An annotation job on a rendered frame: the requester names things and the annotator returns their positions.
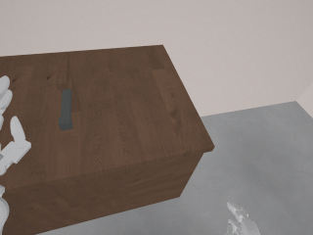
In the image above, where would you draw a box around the tap lever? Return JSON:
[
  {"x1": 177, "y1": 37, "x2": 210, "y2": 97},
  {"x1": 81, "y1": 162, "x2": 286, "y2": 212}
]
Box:
[{"x1": 58, "y1": 88, "x2": 72, "y2": 131}]

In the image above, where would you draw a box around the robot right hand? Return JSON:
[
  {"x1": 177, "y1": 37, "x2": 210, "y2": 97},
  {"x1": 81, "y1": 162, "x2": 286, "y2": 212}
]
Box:
[{"x1": 224, "y1": 202, "x2": 260, "y2": 235}]

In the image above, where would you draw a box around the left robot forearm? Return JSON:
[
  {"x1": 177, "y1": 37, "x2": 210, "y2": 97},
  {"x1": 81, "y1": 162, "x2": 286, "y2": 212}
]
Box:
[{"x1": 0, "y1": 185, "x2": 10, "y2": 235}]

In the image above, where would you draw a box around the robot left hand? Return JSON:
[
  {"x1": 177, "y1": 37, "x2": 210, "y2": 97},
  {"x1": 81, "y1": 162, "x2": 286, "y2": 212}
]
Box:
[{"x1": 0, "y1": 75, "x2": 31, "y2": 176}]

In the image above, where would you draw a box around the counter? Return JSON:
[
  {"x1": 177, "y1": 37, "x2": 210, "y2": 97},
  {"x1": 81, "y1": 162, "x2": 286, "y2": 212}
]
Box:
[{"x1": 0, "y1": 44, "x2": 215, "y2": 235}]

